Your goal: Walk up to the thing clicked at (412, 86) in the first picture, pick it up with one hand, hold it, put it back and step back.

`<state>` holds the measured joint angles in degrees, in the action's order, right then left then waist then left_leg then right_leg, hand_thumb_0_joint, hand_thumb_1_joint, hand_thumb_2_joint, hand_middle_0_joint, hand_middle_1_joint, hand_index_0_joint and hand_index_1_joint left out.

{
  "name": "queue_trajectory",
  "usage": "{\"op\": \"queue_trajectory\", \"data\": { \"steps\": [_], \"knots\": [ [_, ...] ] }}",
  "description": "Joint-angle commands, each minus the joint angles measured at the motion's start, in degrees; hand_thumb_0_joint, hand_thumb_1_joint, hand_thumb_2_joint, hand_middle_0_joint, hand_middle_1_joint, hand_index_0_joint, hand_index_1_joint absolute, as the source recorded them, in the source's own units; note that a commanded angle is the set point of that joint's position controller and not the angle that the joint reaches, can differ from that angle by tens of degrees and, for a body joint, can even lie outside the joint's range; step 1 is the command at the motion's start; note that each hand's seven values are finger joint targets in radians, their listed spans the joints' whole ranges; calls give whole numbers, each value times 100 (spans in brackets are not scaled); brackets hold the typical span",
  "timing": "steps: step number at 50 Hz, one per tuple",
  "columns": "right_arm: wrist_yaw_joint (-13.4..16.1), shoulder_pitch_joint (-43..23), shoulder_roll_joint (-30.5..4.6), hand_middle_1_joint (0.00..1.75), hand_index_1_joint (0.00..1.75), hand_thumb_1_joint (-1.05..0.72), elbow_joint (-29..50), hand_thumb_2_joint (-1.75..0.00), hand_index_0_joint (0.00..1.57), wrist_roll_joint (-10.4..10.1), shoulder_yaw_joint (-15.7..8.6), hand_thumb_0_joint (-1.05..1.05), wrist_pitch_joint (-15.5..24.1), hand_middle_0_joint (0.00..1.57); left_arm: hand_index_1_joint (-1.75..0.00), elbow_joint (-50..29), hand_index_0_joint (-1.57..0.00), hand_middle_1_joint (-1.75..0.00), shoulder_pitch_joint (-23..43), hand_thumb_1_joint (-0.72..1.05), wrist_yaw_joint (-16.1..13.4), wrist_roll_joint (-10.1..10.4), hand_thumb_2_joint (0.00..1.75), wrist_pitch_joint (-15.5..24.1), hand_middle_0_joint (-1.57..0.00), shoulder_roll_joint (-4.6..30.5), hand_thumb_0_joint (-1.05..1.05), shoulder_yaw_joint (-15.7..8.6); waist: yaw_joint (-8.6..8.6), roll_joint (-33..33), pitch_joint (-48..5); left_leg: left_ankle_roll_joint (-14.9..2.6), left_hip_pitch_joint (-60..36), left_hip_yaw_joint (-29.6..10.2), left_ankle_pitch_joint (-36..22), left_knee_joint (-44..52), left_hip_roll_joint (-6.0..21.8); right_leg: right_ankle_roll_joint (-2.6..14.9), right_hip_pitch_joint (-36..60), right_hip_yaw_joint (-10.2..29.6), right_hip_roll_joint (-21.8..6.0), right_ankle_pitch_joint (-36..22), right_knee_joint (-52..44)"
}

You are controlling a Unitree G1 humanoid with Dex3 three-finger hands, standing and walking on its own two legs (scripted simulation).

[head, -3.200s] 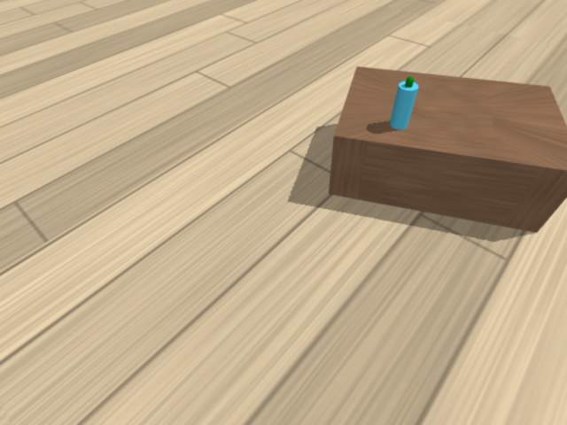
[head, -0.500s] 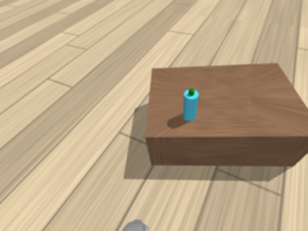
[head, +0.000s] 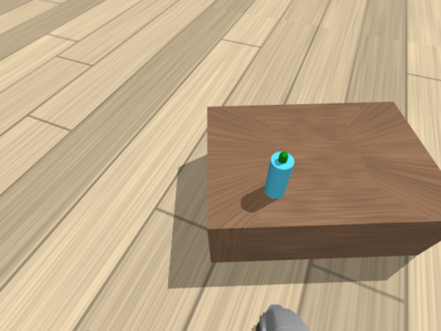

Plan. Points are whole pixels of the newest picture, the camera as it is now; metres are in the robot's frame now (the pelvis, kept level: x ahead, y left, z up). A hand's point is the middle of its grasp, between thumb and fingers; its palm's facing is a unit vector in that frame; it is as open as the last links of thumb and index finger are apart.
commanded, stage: walk up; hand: right
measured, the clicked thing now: (279, 173) +0.64 -0.20 -0.30
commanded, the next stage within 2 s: none
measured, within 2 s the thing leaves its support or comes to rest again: neither
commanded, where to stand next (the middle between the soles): +0.19 +0.00 m, yaw -1 degrees
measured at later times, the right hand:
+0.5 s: hand (357, 314) +0.17 -0.26 -0.16, palm faces -0.03 +0.90 -0.42, open 7.4 cm
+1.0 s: hand (357, 314) +0.17 -0.26 -0.16, palm faces +0.04 +0.93 -0.38, open 7.4 cm
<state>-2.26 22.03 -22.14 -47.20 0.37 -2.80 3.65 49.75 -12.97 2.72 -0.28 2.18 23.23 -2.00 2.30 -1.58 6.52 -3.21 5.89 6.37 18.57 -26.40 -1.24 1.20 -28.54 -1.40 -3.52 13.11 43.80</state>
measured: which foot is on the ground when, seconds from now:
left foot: down 0.00-0.12, up 0.14-0.46, down 0.48-1.00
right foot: up 0.00-0.08, down 0.10-0.52, up 0.54-0.82, down 0.84-1.00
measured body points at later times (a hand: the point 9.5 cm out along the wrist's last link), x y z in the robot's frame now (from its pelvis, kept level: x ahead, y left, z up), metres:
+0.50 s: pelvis +0.10 +0.02 -0.02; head +0.12 +0.03 +0.43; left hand +0.17 +0.34 -0.14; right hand +0.17 -0.30 -0.13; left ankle +0.18 +0.14 -0.74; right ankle +0.14 -0.11 -0.74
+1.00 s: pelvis +0.10 +0.02 -0.01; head +0.11 +0.01 +0.44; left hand +0.12 +0.34 -0.13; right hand +0.17 -0.31 -0.13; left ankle +0.17 +0.14 -0.73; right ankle +0.06 -0.12 -0.74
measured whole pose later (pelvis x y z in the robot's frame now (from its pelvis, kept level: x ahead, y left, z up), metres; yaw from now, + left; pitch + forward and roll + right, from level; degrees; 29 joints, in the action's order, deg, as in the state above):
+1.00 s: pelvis +0.10 +0.02 -0.01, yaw -4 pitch -2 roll +0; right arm -0.6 10.5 -23.3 -56.2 0.4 -2.4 0.4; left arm 59.9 -16.7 1.1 -2.2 -0.8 21.7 -2.7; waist -2.0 1.6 2.5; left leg -1.1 20.4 1.0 17.5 -37.2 2.1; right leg -1.1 -11.0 1.4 -1.0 22.2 35.0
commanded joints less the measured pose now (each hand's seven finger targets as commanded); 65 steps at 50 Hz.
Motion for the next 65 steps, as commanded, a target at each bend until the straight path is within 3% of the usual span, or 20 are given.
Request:
{"op": "queue_trajectory", "data": {
  "steps": [1,4,5,6,8,14,19,24,26,28,31,39,42,45,46,48,51,54,58,65],
  "knots": [
    [128,-67,-1496,30,30,-90,509,-90,20,4,-472,0,71,20,-30,-532,-20,-30,100,90,-50,6,90,214,-20,788,0,-301,-52,858,-383,-696,-33,-950,-3194,334,1475,136,592,-188,77,-367,-884],
    [120,-140,-1291,30,30,-90,618,-90,20,-43,-381,0,41,20,-30,-258,-20,-30,-726,90,-120,-30,90,294,-20,1010,0,-441,-517,72,-882,-484,510,-742,-2576,-989,1152,278,2349,-127,286,-631,-1698],
    [109,39,-1026,30,30,-90,656,-90,20,-63,-266,0,63,20,-30,-199,-20,-30,-1067,90,-175,-88,90,344,-20,1314,0,-551,-680,-600,-1182,-277,1176,-454,-1926,-2079,752,487,3191,509,-150,-383,-1926],
    [86,384,-754,30,30,-90,678,-90,20,-41,-155,0,65,20,-30,-289,-20,-30,-1269,90,-221,-94,90,369,-20,1710,0,-687,-659,-1484,-1601,-44,2288,-282,639,-3244,158,959,4078,2727,-1624,-16,-2144],
    [188,175,-1489,30,30,-90,412,-90,20,39,-352,0,-67,20,-30,-402,-20,-30,-811,90,-231,35,90,317,-20,1749,0,-628,-618,-670,-898,23,2829,-829,1595,-3901,276,1742,3069,3907,-2310,1319,-2749],
    [94,305,-1064,30,30,-90,-10,-90,20,10,-245,0,-102,20,-30,-501,-20,-30,-184,90,-239,-14,90,312,-20,1232,0,-415,-189,-612,-228,257,1949,-769,355,-2994,383,1116,1316,985,-907,-1288,-2554],
    [224,-167,-932,30,30,-90,-158,-90,20,-7,-229,0,-79,20,-30,-510,-20,-30,19,90,-256,-97,90,95,-20,1115,0,-343,-333,-1005,-509,461,1200,-335,-504,-1591,290,1039,960,432,-739,-2190,-1915],
    [376,-80,-1252,30,30,-90,-364,-90,20,95,-353,0,-39,20,-30,-563,-20,-30,424,90,-237,1,90,-264,-20,990,0,-263,-43,-377,-628,186,150,-527,-1013,-679,273,581,-86,581,-534,209,-863],
    [405,-474,-1758,30,30,-90,-183,-90,20,172,-369,0,53,20,-30,-363,-20,-30,-259,90,-261,99,90,-372,-20,612,0,-148,-347,1109,-668,-487,738,-3271,-71,951,2149,90,9,410,425,1818,579],
    [411,-1049,-1858,30,30,-90,-117,-90,20,129,-419,0,23,20,-30,-17,-20,-30,-230,90,-328,43,90,-455,-20,1200,0,-337,-307,1023,-499,-1030,1461,-3546,744,1107,2313,70,457,795,102,1882,1427],
    [453,-1205,-1649,30,30,-90,-128,-90,20,125,-330,0,41,20,-30,177,-20,-30,-318,90,-253,23,90,-466,-20,1181,0,-399,-390,1183,-543,-643,1238,-2314,366,806,1676,46,323,922,224,1472,1498],
    [336,-1204,-1628,30,30,-90,-218,-90,20,204,-375,0,-69,20,-30,515,-20,-30,-368,90,-201,-51,90,-320,-20,954,0,-336,-164,1397,-900,-643,683,-1972,1273,669,1575,-80,775,168,270,1928,-225],
    [290,-1449,-1539,30,30,-90,-214,-90,20,142,-324,0,-188,20,-30,889,-20,-30,-835,90,-242,-101,90,-210,-20,826,0,-356,-450,1063,-764,-415,1441,-1454,992,253,1339,44,1861,-131,362,767,-1685],
    [273,-1787,-888,30,30,-90,-144,-90,20,24,-137,0,-239,20,-30,575,-20,-30,-214,90,-295,-249,90,-85,-20,1615,0,-495,-479,-953,-125,287,2433,-455,936,-1608,189,874,1185,2797,-1289,2725,-3084],
    [296,-1814,-1154,30,30,-90,-264,-90,20,29,-235,0,-220,20,-30,372,-20,-30,365,90,-272,-261,90,-87,-20,1745,0,-464,-345,-880,129,266,1600,-859,844,-1943,350,1088,200,2813,-1548,2667,-3054],
    [235,-1323,-1121,30,30,-90,-552,-90,20,-27,-212,0,-97,20,-30,251,-20,-30,900,90,-259,-149,90,-65,-20,1168,0,-304,60,-456,19,196,801,-589,-141,-825,381,610,372,1173,-723,1034,-2324],
    [281,-1080,-1124,30,30,-90,-709,-90,20,-28,-188,0,-11,20,-30,396,-20,-30,553,90,-259,-40,90,-10,-20,1003,0,-231,-54,-509,-757,-46,-35,-1051,-2177,-456,703,164,904,559,-250,-961,-1508],
    [276,-1359,-1438,30,30,-90,-701,-90,20,-16,-228,0,-14,20,-30,567,-20,-30,87,90,-273,-39,90,-55,-20,1040,0,-231,-316,-155,-771,-359,442,-1670,-1165,-358,1064,174,1162,423,-46,529,-1482],
    [241,-1532,-1267,30,30,-90,-790,-90,20,21,-152,0,-67,20,-30,519,-20,-30,367,90,-268,-48,90,-61,-20,1193,0,-246,-260,2,-439,-29,1018,-1186,-76,-258,565,419,1246,850,-321,970,-1913],
    [287,-1342,-1188,30,30,-90,-1024,-90,20,-8,-88,0,30,20,-30,548,-20,-30,612,90,-331,-3,90,-71,-20,1114,0,-247,-290,170,-912,-174,506,-1214,-3106,-500,822,193,1878,300,-201,-1182,-1414]
  ]
}}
